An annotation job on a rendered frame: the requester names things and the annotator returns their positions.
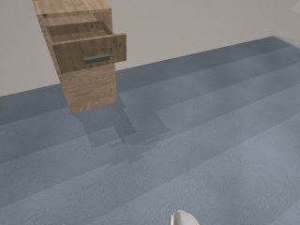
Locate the drawer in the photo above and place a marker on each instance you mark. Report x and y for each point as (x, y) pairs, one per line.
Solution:
(73, 40)

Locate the handle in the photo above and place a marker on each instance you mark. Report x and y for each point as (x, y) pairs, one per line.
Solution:
(97, 58)

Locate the robot right thigh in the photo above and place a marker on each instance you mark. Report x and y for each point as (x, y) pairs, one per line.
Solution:
(182, 218)

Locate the cabinet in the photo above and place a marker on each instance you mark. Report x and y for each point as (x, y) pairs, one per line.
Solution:
(87, 88)

